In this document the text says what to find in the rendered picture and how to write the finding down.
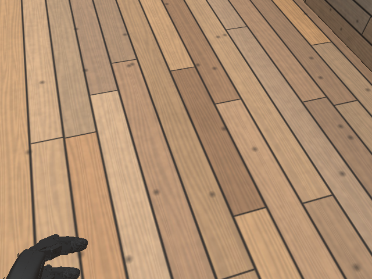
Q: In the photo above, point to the robot left hand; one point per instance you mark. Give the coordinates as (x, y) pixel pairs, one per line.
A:
(30, 263)

